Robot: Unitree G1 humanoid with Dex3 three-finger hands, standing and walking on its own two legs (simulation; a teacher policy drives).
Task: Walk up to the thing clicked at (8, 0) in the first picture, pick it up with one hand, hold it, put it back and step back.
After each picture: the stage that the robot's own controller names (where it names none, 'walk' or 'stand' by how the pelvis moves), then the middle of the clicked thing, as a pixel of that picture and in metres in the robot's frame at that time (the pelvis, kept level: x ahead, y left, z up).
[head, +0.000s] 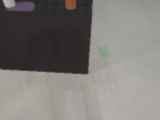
stand; out of the picture +1.03 +0.54 +0.04
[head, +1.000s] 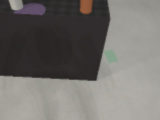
walk; out of the picture +0.93 +0.41 +0.07
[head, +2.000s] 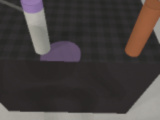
walk; (38, 28) +0.56 +0.19 +0.05
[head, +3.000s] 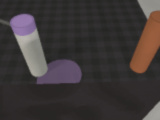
stand; (32, 49) +0.44 +0.23 +0.07
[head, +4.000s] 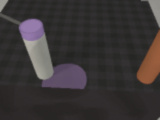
stand; (39, 53) +0.43 +0.20 +0.05
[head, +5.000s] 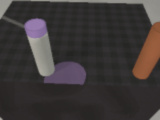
stand; (41, 50) +0.47 +0.20 +0.04
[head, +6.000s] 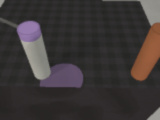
stand; (36, 54) +0.45 +0.21 +0.04
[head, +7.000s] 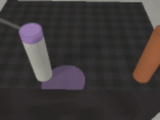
stand; (38, 56) +0.44 +0.20 +0.04
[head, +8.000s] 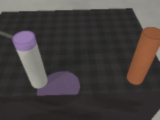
rise first; (32, 62) +0.43 +0.23 +0.04
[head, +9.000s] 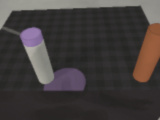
go down; (39, 58) +0.44 +0.22 +0.04
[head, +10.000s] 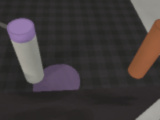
go down; (29, 55) +0.42 +0.20 +0.06
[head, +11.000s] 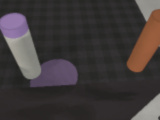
approach; (24, 51) +0.43 +0.21 +0.07
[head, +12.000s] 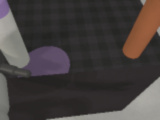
close; (7, 37) +0.44 +0.23 +0.11
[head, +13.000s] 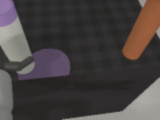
close; (14, 42) +0.42 +0.21 +0.10
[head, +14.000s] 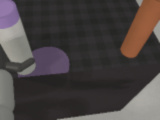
close; (15, 44) +0.42 +0.20 +0.10
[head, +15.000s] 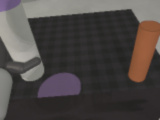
lift; (19, 40) +0.33 +0.17 +0.26
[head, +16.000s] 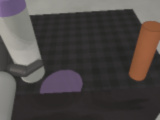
hold; (21, 42) +0.31 +0.17 +0.25
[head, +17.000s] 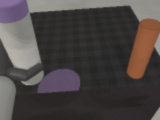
hold; (21, 46) +0.31 +0.16 +0.24
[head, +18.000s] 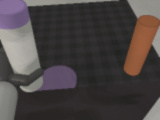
hold; (22, 53) +0.32 +0.17 +0.20
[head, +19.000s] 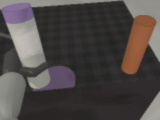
crouch; (30, 50) +0.37 +0.17 +0.17
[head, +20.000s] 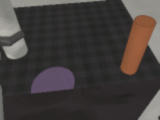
lower; (3, 19) +0.44 +0.23 +0.23
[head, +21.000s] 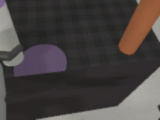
lower; (2, 32) +0.45 +0.23 +0.11
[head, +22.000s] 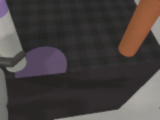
lower; (5, 38) +0.43 +0.22 +0.11
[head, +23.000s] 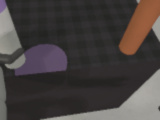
lower; (3, 35) +0.44 +0.23 +0.11
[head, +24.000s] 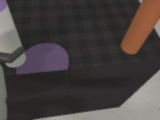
lower; (4, 34) +0.44 +0.23 +0.11
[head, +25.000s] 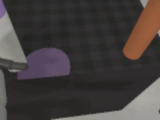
open; (4, 39) +0.43 +0.23 +0.10
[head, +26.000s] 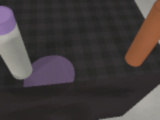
sink last; (12, 49) +0.41 +0.22 +0.09
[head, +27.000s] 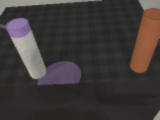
stand; (29, 52) +0.45 +0.24 +0.09
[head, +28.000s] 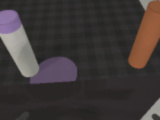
stand; (20, 48) +0.43 +0.24 +0.10
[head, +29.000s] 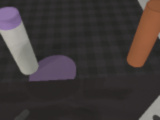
stand; (19, 45) +0.44 +0.24 +0.10
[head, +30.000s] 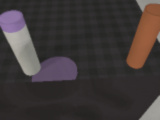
stand; (23, 47) +0.44 +0.24 +0.09
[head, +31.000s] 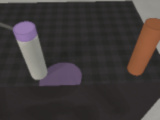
stand; (33, 54) +0.45 +0.22 +0.04
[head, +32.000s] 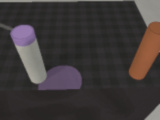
stand; (31, 57) +0.43 +0.22 +0.04
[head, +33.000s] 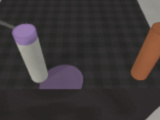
stand; (33, 57) +0.43 +0.21 +0.04
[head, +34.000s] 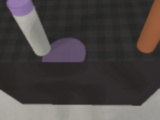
walk; (32, 29) +0.50 +0.22 +0.05
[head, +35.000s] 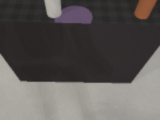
walk; out of the picture +0.71 +0.17 +0.07
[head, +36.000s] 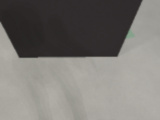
walk; out of the picture +0.99 +0.25 +0.05
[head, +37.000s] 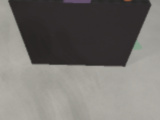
stand; out of the picture +1.05 +0.18 +0.05
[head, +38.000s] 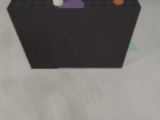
stand; out of the picture +1.09 +0.21 +0.03
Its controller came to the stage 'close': yes
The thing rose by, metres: 0.23
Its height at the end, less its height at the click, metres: +0.00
